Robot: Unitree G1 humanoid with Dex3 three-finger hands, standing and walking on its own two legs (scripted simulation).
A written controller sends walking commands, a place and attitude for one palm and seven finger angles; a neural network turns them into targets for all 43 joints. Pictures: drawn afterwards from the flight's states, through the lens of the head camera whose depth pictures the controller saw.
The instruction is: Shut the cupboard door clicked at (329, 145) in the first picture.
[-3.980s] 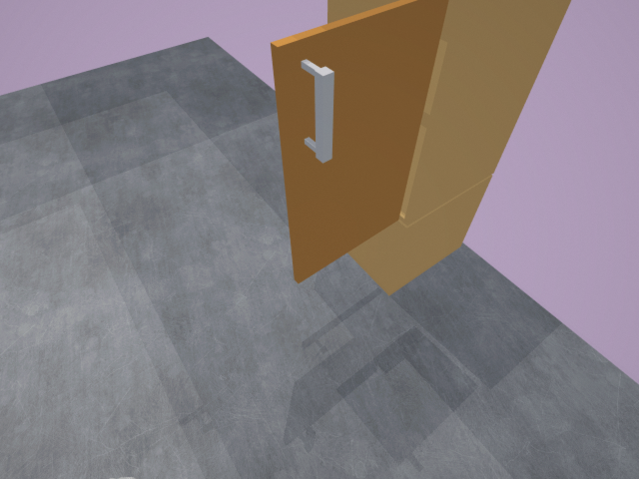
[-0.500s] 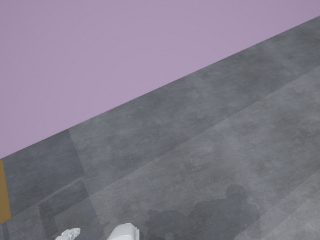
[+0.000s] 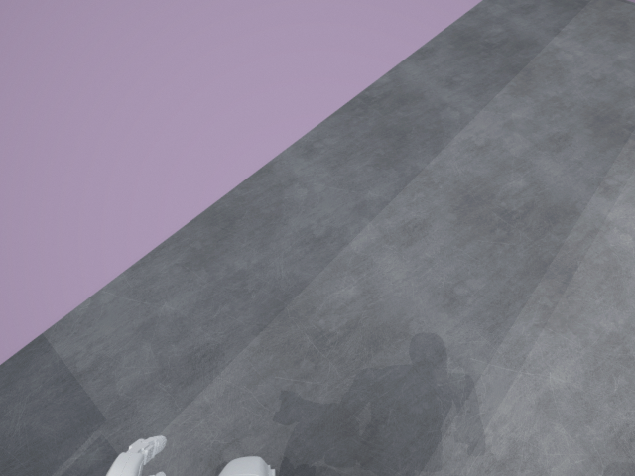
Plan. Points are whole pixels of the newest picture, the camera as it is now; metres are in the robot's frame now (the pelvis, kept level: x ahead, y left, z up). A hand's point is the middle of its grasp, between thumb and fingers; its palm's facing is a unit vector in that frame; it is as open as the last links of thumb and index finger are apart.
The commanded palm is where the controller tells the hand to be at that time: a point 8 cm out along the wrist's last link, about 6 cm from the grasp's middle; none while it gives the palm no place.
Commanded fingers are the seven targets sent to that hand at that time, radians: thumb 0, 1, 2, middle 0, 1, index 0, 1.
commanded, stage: walk around to get in front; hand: left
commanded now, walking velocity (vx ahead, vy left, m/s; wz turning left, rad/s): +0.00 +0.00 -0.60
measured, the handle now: out of the picture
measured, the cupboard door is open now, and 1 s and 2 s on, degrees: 92 92 92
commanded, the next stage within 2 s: walk to a spot facing it in 1.46 s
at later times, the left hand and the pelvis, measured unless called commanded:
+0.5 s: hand (220, 403) +0.22 +0.16 -0.15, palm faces -0.33 -0.92 -0.20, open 7.4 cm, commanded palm none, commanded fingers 0.00 0.90 0.90 -0.20 -0.30 -0.20 -0.30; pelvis +0.06 +0.00 +0.01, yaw -19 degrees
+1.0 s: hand (289, 310) +0.38 +0.08 -0.16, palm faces -0.57 -0.81 -0.15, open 7.4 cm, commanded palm none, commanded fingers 0.00 0.90 0.90 -0.20 -0.30 -0.20 -0.30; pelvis +0.21 -0.05 +0.02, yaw -37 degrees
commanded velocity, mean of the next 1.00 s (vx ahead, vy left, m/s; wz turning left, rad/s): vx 0.24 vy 0.00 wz -0.57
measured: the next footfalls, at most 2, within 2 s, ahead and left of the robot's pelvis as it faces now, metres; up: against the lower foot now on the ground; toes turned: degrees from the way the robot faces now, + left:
left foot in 0.22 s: +0.09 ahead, +0.14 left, +0.00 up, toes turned -4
right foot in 0.54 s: +0.06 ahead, -0.14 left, +0.00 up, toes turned -27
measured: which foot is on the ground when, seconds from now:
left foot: up 0.00-0.20, down 0.22-0.54, up 0.56-0.82, down 0.84-1.00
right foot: down 0.00-0.22, up 0.24-0.52, down 0.54-0.84, up 0.86-1.00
